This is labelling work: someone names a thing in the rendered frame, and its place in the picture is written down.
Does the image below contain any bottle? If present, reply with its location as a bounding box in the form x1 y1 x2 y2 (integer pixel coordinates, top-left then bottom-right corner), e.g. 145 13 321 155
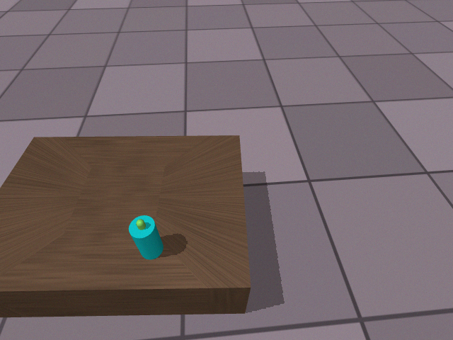
129 215 164 260

